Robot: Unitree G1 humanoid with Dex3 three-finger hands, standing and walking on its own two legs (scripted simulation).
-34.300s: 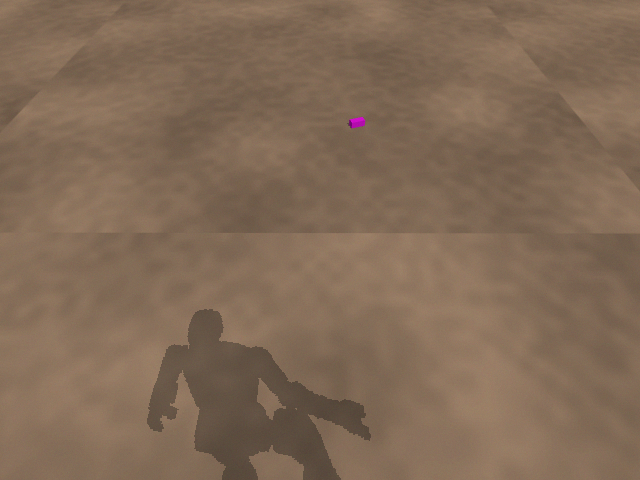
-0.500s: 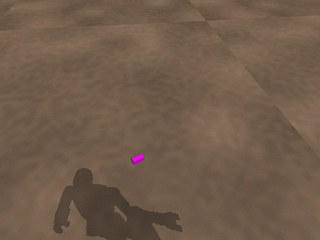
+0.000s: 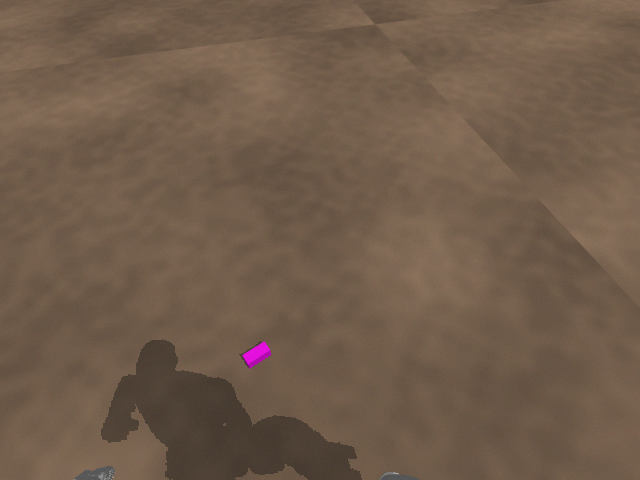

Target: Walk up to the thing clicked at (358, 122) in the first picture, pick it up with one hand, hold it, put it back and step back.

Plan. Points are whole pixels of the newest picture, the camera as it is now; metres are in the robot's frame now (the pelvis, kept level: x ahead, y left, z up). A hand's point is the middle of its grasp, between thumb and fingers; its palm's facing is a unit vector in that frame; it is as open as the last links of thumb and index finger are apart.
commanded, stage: walk up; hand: left
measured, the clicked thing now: (257, 354) +0.62 +0.22 -0.74
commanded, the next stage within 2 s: stand in 1.88 s
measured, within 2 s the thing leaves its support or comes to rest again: neither
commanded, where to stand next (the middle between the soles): +0.24 -0.03 m, yaw +2 degrees
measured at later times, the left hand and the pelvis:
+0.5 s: hand (120, 465) +0.19 +0.30 -0.15, palm faces -0.05 -0.94 -0.34, open 7.4 cm; pelvis +0.14 +0.03 +0.01, yaw -1 degrees
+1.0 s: hand (161, 381) +0.30 +0.26 -0.13, palm faces -0.03 -0.94 -0.35, open 7.4 cm; pelvis +0.19 +0.01 +0.02, yaw -1 degrees
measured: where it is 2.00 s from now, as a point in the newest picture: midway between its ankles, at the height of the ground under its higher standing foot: outside the picture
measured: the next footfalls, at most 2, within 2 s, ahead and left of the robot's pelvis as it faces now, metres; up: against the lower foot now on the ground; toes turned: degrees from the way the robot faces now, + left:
left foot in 0.34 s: +0.23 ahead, +0.15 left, +0.00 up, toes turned +2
right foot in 0.62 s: +0.23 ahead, -0.13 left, +0.00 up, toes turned -3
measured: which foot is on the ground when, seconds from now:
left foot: down 0.00-0.00, up 0.02-0.32, down 0.34-1.00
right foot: down 0.00-0.36, up 0.38-0.60, down 0.62-1.00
